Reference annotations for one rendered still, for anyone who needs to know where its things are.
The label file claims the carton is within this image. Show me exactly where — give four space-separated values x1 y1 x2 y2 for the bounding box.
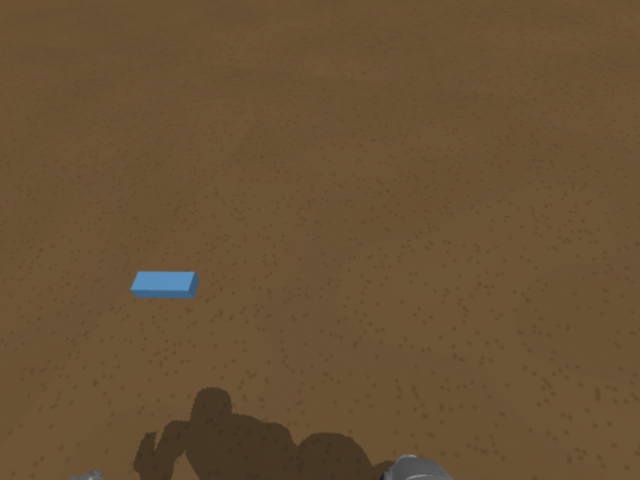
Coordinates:
130 271 199 298

